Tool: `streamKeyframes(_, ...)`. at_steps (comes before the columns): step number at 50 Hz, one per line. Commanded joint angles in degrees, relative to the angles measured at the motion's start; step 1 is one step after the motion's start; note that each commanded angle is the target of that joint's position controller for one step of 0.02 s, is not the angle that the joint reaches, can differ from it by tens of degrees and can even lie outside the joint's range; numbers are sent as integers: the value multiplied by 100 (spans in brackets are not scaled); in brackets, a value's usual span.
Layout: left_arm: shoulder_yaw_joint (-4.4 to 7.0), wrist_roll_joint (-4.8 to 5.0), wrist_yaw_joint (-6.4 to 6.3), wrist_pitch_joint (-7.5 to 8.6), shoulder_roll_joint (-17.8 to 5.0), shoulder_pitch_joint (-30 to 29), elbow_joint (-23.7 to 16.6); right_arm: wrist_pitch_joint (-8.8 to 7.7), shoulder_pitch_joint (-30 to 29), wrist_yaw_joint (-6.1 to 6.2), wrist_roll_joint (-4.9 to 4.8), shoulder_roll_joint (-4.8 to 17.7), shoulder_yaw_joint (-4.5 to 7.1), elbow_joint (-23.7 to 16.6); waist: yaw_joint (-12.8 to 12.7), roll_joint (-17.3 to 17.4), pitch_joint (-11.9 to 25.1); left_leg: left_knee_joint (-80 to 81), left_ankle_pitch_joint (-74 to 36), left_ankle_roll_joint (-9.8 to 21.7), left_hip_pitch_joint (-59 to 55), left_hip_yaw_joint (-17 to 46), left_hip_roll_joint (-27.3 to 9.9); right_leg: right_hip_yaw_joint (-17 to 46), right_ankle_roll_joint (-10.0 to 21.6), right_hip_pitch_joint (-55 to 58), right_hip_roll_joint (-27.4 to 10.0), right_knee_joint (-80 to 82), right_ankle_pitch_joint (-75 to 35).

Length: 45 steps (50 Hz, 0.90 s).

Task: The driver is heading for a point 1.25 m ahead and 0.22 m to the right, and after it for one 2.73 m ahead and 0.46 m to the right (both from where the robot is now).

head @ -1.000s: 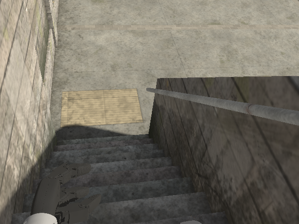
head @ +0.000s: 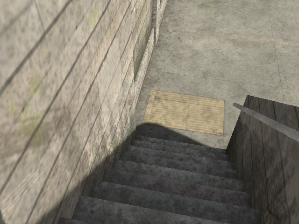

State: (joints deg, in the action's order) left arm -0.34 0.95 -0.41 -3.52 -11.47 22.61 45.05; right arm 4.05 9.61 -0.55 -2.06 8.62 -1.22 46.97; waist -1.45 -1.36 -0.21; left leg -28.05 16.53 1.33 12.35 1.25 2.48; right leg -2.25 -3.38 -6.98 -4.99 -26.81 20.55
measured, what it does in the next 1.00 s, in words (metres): stands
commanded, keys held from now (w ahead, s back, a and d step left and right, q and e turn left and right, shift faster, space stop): no key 0.72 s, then w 0.28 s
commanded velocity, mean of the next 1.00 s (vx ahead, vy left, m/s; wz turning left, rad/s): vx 0.06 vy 0.00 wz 0.01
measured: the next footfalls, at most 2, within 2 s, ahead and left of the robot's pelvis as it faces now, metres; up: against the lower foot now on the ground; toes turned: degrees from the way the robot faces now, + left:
right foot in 1.42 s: +0.20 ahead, -0.20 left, -0.21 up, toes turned -3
left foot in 1.92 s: +0.48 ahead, +0.01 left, -0.42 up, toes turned -1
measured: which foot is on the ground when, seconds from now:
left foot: down 0.00-1.00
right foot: down 0.00-1.00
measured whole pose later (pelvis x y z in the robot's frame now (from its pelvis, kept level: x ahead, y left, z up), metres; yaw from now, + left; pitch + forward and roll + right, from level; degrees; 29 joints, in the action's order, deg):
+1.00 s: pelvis +0.02 -0.02 -0.01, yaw -1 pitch +1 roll +0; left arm 3.5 1.7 -3.7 -2.9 -11.0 26.6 49.6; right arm -0.2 17.4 1.8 -2.5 10.7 0.9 57.0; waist -1.6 -0.5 0.1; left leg -34.6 21.8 0.0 13.4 1.5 -0.2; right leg -0.8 0.3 -7.8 -1.7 -31.9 24.7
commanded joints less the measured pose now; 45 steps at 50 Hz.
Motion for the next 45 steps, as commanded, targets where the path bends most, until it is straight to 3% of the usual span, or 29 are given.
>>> streamKeyframes(1, 109, -2, -36, 43, -397, 589, -166, -53, 45, 29, -7, 517, 108, -108, 16, 54, 196, 265, -3021, 325, -648, 830, -667, 406, 167, -284, -152, 295, -1727)
streamKeyframes(7, 163, -20, -80, 5, -374, 707, -47, -34, -57, 36, -5, 444, 80, 157, 68, 159, -70, 450, -2469, 229, -612, 684, -611, 485, 213, -347, -163, 521, -1619)
streamKeyframes(12, 212, -11, -106, -15, -356, 758, 48, -36, -24, 75, -5, 495, 85, 382, 56, 36, -165, 582, -2123, 132, -547, 628, -624, 527, 249, -245, -135, 679, -1645)
streamKeyframes(13, 206, -79, -96, -24, -315, 741, 49, -3, -16, 87, -14, 531, 98, 404, 56, -34, -177, 649, -1867, 115, -553, 610, -594, 456, 285, -218, -59, 772, -1514)
streamKeyframes(15, 223, -72, -92, -25, -301, 740, 93, 22, -1, 115, -5, 534, 102, 463, 60, 14, -267, 712, -1699, 83, -513, 577, -582, 478, 312, -200, -47, 862, -1534)
streamKeyframes(17, 233, -71, -89, -28, -299, 730, 117, 42, 43, 156, -8, 523, 104, 535, 44, 34, -246, 725, -1768, 64, -534, 545, -583, 470, 320, -122, -34, 903, -1742)
streamKeyframes(18, 241, -63, -107, -25, -254, 827, 166, 55, 173, 191, 74, 534, 101, 603, 52, 99, -301, 808, -1751, 26, -619, 583, -613, 458, 359, -150, -93, 1013, -1721)
streamKeyframes(36, 340, -38, -177, -10, -192, 868, 567, 13, 704, 380, 19, 627, 198, 985, 83, 72, -387, 1063, -1743, -144, -589, 491, -684, 448, 377, 251, -45, 1370, -2174)
streamKeyframes(39, 372, -12, -229, -16, -256, 773, 558, 8, 721, 420, 8, 593, 209, 974, 72, 17, -538, 1079, -547, -107, -370, 306, -495, 511, 450, 77, 39, 1587, -438)
streamKeyframes(42, 495, 54, -294, 13, -534, 613, 406, -100, 595, 444, -12, 583, 252, 846, 51, -265, -865, 533, 498, 1, 121, -49, -190, 848, 810, -275, -114, 1751, 1372)
streamKeyframes(45, 557, 110, -327, 46, -653, 641, 326, -331, 589, 350, 2, 461, 228, 804, 18, -382, -963, -95, 484, 142, 674, -261, -161, 1133, 1147, -248, -457, 1431, 1323)
Keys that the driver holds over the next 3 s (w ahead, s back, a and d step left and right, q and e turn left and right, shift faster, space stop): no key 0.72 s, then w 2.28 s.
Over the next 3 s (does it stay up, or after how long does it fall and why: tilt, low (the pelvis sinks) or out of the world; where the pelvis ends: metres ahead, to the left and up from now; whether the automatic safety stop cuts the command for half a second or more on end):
stays up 0.88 -0.17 -0.86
